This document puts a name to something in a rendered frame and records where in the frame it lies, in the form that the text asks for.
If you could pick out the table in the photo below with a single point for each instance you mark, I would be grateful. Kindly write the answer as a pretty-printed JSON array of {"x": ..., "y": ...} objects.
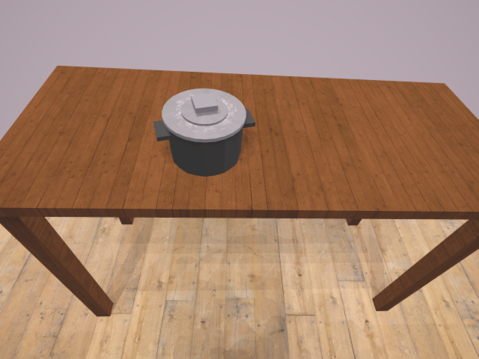
[{"x": 85, "y": 146}]

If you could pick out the pot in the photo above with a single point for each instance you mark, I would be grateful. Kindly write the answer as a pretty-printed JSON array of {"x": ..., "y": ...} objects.
[{"x": 204, "y": 159}]

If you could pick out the knob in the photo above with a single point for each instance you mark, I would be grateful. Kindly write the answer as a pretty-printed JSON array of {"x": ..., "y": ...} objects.
[{"x": 204, "y": 103}]

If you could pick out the lid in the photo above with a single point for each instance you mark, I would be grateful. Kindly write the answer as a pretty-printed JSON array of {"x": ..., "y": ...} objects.
[{"x": 179, "y": 116}]

